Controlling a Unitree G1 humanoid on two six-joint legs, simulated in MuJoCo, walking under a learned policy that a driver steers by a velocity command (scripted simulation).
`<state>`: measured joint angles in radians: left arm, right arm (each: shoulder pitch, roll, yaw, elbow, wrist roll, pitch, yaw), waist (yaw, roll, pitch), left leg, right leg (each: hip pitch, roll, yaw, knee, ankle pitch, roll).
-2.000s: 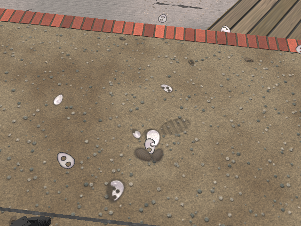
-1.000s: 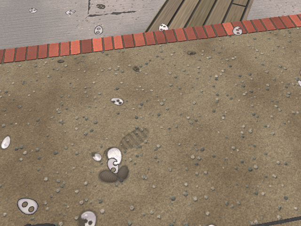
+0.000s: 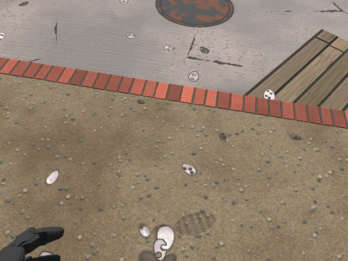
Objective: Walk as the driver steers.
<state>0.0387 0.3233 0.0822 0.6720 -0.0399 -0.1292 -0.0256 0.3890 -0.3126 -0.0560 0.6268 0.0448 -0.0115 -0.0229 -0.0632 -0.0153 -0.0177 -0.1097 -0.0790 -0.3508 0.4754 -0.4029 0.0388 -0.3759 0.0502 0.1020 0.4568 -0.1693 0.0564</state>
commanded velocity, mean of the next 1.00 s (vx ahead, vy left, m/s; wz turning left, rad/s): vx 0.55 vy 0.00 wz -0.33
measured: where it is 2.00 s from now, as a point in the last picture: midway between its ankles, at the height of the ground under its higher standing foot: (195, 148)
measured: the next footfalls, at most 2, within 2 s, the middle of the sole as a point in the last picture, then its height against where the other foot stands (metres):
right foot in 0.02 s outside the picture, level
left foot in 0.46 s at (107, 260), level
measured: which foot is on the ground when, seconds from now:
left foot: down 0.00-0.00, up 0.02-0.44, down 0.46-0.84, up 0.86-1.00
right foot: up 0.00-0.00, down 0.02-0.46, up 0.48-0.84, down 0.86-1.00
